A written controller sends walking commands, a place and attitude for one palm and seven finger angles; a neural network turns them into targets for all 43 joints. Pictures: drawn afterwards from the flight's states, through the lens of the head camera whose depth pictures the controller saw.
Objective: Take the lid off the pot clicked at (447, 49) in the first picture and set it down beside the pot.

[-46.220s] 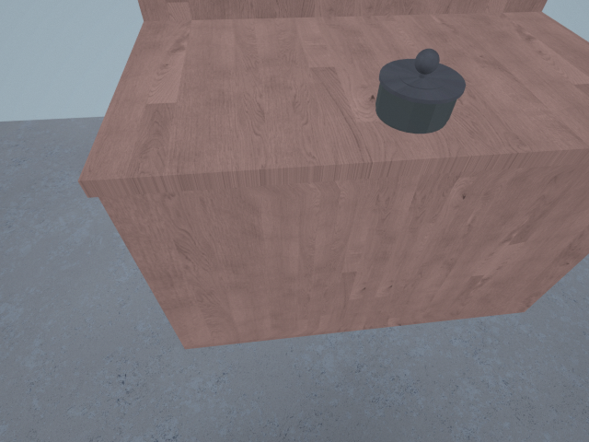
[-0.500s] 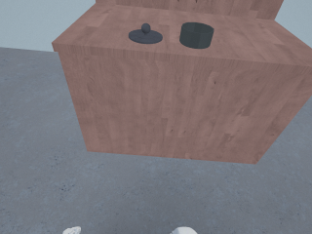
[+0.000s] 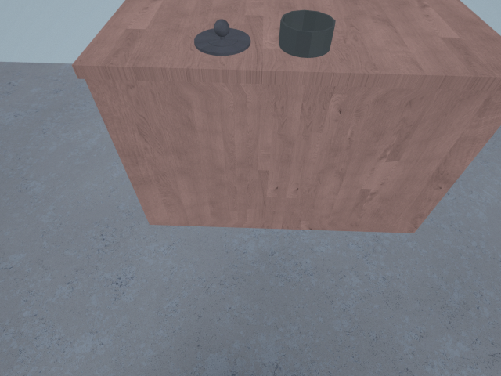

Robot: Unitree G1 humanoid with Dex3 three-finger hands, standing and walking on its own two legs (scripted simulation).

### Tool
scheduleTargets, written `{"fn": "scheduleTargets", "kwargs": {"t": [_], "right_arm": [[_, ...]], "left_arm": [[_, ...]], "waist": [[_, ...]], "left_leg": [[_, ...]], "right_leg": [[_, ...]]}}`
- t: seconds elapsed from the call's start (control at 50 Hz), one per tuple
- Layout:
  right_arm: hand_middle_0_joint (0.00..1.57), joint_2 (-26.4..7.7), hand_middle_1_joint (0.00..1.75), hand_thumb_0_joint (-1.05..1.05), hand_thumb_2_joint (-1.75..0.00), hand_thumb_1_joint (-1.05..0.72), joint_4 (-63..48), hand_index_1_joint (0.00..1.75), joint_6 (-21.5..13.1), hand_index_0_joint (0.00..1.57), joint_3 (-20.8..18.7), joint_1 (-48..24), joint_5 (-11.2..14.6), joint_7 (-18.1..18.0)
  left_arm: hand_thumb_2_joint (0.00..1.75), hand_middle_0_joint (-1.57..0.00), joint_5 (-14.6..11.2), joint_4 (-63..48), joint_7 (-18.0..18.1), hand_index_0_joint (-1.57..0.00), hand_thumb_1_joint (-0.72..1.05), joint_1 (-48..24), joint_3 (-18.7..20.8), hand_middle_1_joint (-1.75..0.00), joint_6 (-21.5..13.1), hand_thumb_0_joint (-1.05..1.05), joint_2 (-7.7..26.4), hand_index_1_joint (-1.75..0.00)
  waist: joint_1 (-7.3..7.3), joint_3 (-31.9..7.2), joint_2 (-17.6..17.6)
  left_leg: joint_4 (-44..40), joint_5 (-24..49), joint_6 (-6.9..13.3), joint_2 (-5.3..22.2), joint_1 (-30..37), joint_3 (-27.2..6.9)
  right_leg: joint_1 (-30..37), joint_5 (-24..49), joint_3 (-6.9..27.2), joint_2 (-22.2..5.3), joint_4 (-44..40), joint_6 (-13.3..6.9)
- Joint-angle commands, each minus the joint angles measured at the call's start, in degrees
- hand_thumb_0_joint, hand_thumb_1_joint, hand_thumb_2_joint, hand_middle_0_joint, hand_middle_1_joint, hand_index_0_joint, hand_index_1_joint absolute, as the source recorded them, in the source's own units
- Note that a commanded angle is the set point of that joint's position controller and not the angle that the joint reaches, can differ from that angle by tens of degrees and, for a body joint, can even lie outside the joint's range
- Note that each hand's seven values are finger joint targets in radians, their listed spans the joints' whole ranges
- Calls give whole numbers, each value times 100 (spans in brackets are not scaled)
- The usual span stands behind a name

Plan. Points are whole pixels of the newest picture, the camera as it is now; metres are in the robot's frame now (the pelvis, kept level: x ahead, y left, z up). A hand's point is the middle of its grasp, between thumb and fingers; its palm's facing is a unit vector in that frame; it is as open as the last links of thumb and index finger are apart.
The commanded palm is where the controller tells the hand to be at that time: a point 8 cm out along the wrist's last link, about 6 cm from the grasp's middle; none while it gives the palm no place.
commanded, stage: stop stepping back and stand still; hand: left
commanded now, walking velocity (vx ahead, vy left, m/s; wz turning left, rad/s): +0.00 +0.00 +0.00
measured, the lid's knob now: (221, 28) +0.97 +0.09 +0.11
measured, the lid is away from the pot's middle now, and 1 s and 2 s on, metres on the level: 0.24 0.24 0.24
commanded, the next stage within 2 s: let the arm hang, fingers relaxed in 0.06 s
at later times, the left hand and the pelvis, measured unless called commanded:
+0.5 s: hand out of the picture -0.02 +0.12 -0.18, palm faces +0.03 -0.99 -0.17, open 7.4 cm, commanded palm none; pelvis +0.03 -0.03 +0.00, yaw +1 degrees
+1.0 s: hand out of the picture +0.04 +0.13 -0.18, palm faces +0.03 -0.98 -0.19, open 7.4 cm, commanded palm none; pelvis +0.05 -0.03 +0.00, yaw +1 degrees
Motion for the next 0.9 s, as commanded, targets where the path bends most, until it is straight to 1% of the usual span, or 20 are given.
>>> {"fn": "scheduleTargets", "kwargs": {"t": [0.0,0.04,0.06,0.08,0.1,0.14,0.2,0.26,0.34,0.38,0.4,0.44,0.52,0.58,0.6,0.68,0.76,0.78,0.84,0.88], "right_arm": [[20,-554,30,0,-90,-90,101,30,-44,20,-87,339,2,-30],[20,-476,30,0,-90,-90,147,30,-37,20,-101,279,1,-27],[20,-471,30,0,-90,-90,161,30,-34,20,-114,271,9,-17],[20,-411,30,0,-90,-90,183,30,-33,20,-115,233,-6,-16],[20,-377,30,0,-90,-90,198,30,-39,20,-126,225,-12,-15],[20,-312,30,0,-90,-90,257,30,-48,20,-121,209,-11,-18],[20,-202,30,0,-90,-90,279,30,-37,20,-102,169,-13,-19],[20,-187,30,0,-90,-90,278,30,-46,20,-92,190,1,-33],[20,-196,30,0,-90,-90,275,30,-74,20,-72,149,-4,-58],[20,-200,30,0,-90,-90,267,30,-67,20,-60,107,6,-65],[20,-209,30,0,-90,-90,255,30,-70,20,-55,100,4,-76],[20,-223,30,0,-90,-90,264,30,-80,20,-50,82,6,-85],[20,-258,30,0,-90,-90,238,30,-83,20,-44,31,8,-109],[20,-256,30,0,-90,-90,216,30,-86,20,-47,-21,21,-117],[20,-259,30,0,-90,-90,209,30,-85,20,-43,-18,19,-121],[20,-267,30,0,-90,-90,173,30,-79,20,-44,-115,20,-128],[20,-316,30,0,-90,-90,145,30,-76,20,-51,-122,26,-129],[20,-313,30,0,-90,-90,140,30,-71,20,-54,-136,14,-131],[20,-350,30,0,-90,-90,118,30,-81,20,-56,-117,3,-133],[20,-372,30,0,-90,-90,100,30,-78,20,-53,-143,8,-128]], "left_arm": [[90,-20,15,15,71,-20,90,341,26,-30,-90,0,349,-30],[90,-20,17,36,80,-20,90,390,39,-30,-112,0,283,-30],[90,-20,25,12,80,-20,90,403,57,-30,-133,0,317,-30],[90,-20,20,2,84,-20,90,362,71,-30,-145,0,273,-30],[90,-20,22,-6,89,-20,90,377,82,-30,-165,0,229,-30],[90,-20,22,-50,100,-20,90,318,99,-30,-187,0,188,-30],[90,-20,20,-71,110,-20,90,295,115,-30,-207,0,143,-30],[90,-20,19,-103,115,-20,90,341,140,-30,-217,0,138,-30],[90,-20,13,-101,125,-20,90,414,154,-30,-229,0,102,-30],[90,-20,18,-105,135,-20,90,424,160,-30,-231,0,95,-30],[90,-20,15,-111,139,-20,90,447,161,-30,-228,0,65,-30],[90,-20,17,-116,146,-20,90,481,174,-30,-224,0,88,-30],[90,-20,21,-128,164,-20,90,548,189,-30,-220,0,67,-30],[90,-20,29,-151,179,-20,90,604,208,-30,-218,0,92,-30],[90,-20,29,-166,184,-20,90,612,215,-30,-216,0,99,-30],[90,-20,34,-196,195,-20,90,662,240,-30,-208,0,114,-30],[90,-20,39,-270,191,-20,90,628,252,-30,-203,0,144,-30],[90,-20,38,-281,192,-20,90,597,256,-30,-202,0,140,-30],[90,-20,36,-344,177,-20,90,532,264,-30,-200,0,160,-30],[90,-20,34,-363,164,-20,90,487,258,-30,-194,0,196,-30]], "waist": [[95,686,0],[109,616,-108],[104,482,-185],[98,502,-234],[83,365,-218],[75,339,-435],[67,507,-269],[66,422,-205],[88,250,-153],[86,275,-312],[93,231,-196],[108,155,-153],[113,43,-204],[134,92,-287],[133,17,-279],[163,91,-333],[163,58,-291],[151,133,-312],[143,82,-90],[149,63,-159]], "left_leg": [[-1092,-594,-176,750,768,-1351],[-1069,-653,-183,676,760,-1271],[-975,-530,-187,630,831,-1217],[-927,-502,-190,600,840,-1173],[-868,-408,-188,593,956,-1135],[-712,-150,-184,563,975,-1079],[-555,42,-194,532,875,-990],[-446,282,-180,558,877,-983],[-263,719,-151,581,942,-912],[-194,829,-154,587,920,-879],[-168,886,-146,586,965,-881],[-97,1087,-131,606,1007,-838],[42,1335,-124,617,1078,-799],[166,1466,-126,602,1020,-715],[182,1507,-124,603,1036,-701],[279,1563,-126,582,1006,-640],[301,1704,-105,616,1063,-679],[281,1704,-106,626,1057,-685],[223,1836,-96,668,1140,-750],[190,1816,-85,697,1160,-791]], "right_leg": [[-1201,245,140,-323,-557,-206],[-1113,212,159,-359,-611,-235],[-1066,234,184,-379,-639,-259],[-1095,207,173,-412,-643,-271],[-1076,236,201,-429,-646,-276],[-1021,358,231,-484,-703,-296],[-1054,420,317,-549,-770,-333],[-915,635,342,-542,-754,-341],[-673,1262,335,-587,-666,-317],[-618,1572,323,-607,-648,-299],[-588,1656,331,-610,-622,-295],[-483,1927,295,-616,-570,-267],[-353,2419,294,-619,-479,-225],[-280,2880,278,-634,-437,-134],[-218,2977,257,-642,-397,-120],[-198,3309,239,-652,-334,-53],[-225,3157,246,-616,-313,-48],[-253,3128,234,-613,-306,-65],[-266,2815,236,-594,-297,-134],[-300,2609,217,-584,-332,-145]]}}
